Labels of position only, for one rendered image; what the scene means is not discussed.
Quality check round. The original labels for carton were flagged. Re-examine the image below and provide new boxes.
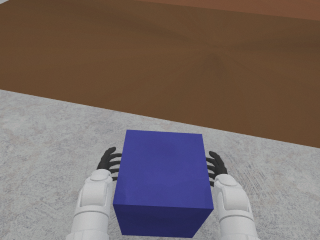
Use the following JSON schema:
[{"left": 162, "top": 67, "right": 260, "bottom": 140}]
[{"left": 112, "top": 129, "right": 214, "bottom": 238}]

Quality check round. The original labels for robot left hand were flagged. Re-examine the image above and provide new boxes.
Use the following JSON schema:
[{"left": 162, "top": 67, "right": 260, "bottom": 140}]
[{"left": 96, "top": 146, "right": 122, "bottom": 181}]

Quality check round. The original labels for robot right hand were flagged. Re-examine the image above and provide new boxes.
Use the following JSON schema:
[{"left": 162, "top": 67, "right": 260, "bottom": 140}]
[{"left": 206, "top": 151, "right": 228, "bottom": 187}]

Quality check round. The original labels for robot left forearm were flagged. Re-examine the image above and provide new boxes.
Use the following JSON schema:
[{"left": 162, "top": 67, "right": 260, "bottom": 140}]
[{"left": 65, "top": 169, "right": 113, "bottom": 240}]

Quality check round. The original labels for robot right forearm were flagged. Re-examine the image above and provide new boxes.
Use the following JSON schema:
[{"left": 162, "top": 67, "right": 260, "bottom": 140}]
[{"left": 213, "top": 174, "right": 261, "bottom": 240}]

